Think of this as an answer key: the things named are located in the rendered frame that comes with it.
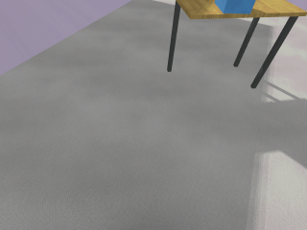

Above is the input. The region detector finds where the table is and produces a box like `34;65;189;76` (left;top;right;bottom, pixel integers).
167;0;307;89

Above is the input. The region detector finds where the carton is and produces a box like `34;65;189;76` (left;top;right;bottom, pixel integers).
214;0;256;14

